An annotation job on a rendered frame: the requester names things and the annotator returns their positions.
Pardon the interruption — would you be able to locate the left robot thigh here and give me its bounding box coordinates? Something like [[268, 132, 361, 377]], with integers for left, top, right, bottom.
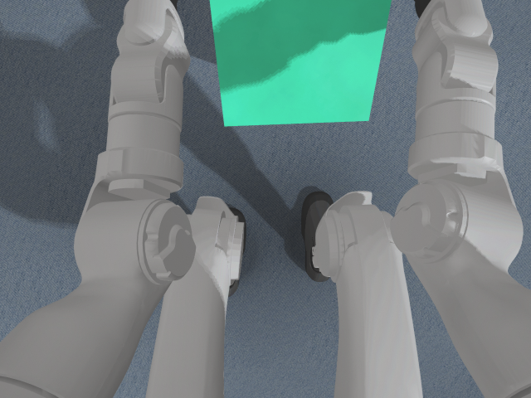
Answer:
[[145, 208, 244, 398]]

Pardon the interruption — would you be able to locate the robot right upper arm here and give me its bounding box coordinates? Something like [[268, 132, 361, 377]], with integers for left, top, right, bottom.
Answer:
[[390, 179, 531, 398]]

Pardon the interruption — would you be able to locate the robot right hand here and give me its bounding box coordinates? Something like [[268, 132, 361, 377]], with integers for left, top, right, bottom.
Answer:
[[414, 0, 431, 19]]

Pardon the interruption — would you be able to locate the carton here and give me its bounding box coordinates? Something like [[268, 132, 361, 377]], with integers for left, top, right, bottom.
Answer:
[[210, 0, 392, 127]]

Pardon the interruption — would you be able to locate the right robot forearm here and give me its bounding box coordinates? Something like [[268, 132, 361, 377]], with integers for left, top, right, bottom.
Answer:
[[407, 0, 517, 209]]

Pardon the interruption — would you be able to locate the robot left upper arm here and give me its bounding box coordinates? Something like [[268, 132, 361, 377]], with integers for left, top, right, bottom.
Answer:
[[0, 198, 196, 398]]

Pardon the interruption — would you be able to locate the left robot forearm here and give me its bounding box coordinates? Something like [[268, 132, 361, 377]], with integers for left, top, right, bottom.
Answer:
[[74, 0, 190, 253]]

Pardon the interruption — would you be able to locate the robot right shin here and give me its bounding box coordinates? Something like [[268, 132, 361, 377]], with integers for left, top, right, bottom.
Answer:
[[312, 191, 395, 277]]

